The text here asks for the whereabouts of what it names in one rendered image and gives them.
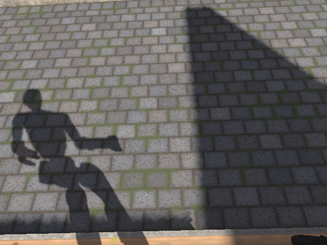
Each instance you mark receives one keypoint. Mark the right robot hand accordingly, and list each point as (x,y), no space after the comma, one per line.
(308,240)

